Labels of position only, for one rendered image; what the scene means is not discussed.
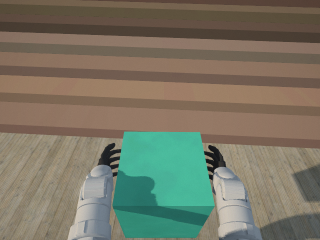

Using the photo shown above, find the robot right hand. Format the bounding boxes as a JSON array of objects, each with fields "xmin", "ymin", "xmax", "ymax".
[{"xmin": 204, "ymin": 145, "xmax": 226, "ymax": 180}]

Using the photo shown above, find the carton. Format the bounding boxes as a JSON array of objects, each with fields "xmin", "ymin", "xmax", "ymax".
[{"xmin": 112, "ymin": 131, "xmax": 215, "ymax": 238}]

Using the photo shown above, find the left robot forearm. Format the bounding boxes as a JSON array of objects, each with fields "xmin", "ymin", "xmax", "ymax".
[{"xmin": 67, "ymin": 164, "xmax": 114, "ymax": 240}]

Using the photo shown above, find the right robot forearm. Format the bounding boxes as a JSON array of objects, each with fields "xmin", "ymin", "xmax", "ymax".
[{"xmin": 212, "ymin": 167, "xmax": 263, "ymax": 240}]

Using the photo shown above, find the robot left hand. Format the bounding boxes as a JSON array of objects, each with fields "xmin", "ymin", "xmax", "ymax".
[{"xmin": 98, "ymin": 143, "xmax": 121, "ymax": 177}]

